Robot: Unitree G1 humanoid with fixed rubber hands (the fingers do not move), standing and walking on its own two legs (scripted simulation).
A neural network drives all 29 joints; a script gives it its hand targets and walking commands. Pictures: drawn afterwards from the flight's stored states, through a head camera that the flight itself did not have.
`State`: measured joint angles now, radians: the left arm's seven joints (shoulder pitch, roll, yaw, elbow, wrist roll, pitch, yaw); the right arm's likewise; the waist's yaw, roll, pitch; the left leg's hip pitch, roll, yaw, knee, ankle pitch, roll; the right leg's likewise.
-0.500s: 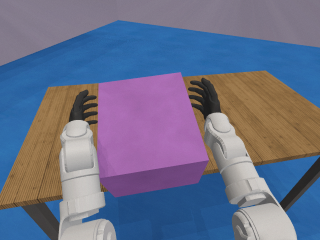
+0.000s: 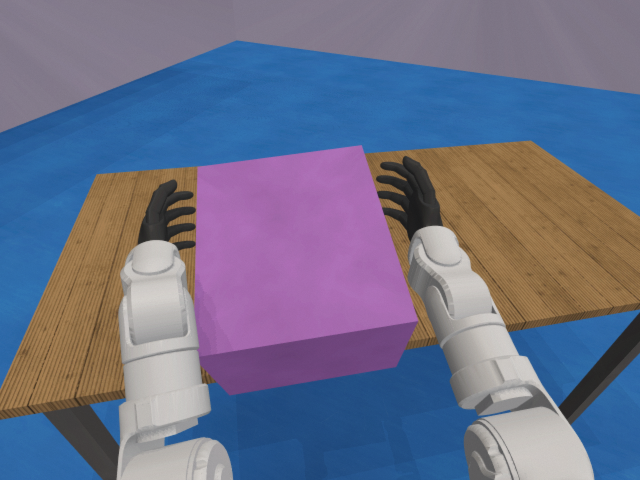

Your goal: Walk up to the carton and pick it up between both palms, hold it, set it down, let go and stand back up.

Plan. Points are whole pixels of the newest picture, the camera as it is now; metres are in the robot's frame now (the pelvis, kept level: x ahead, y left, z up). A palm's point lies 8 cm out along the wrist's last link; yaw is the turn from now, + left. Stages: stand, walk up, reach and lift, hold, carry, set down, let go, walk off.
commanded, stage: set down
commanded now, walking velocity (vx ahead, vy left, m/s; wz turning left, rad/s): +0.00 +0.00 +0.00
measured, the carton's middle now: (297, 267) +0.38 +0.01 +0.12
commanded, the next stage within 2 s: none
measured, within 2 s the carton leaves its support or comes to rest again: neither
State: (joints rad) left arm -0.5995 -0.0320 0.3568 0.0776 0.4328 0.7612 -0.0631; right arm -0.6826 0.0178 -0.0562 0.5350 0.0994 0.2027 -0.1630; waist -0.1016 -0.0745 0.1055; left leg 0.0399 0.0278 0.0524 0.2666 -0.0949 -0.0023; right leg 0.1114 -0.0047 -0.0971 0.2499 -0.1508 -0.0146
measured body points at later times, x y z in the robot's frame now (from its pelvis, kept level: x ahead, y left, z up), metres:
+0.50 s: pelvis +0.02 +0.00 +0.00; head -0.02 +0.02 +0.45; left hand +0.39 +0.18 +0.15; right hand +0.41 -0.13 +0.20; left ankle +0.05 +0.12 -0.75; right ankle +0.01 -0.10 -0.75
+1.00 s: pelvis +0.03 +0.00 +0.00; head +0.00 +0.02 +0.45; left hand +0.41 +0.18 +0.13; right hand +0.43 -0.13 +0.17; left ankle +0.05 +0.12 -0.75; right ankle +0.01 -0.10 -0.75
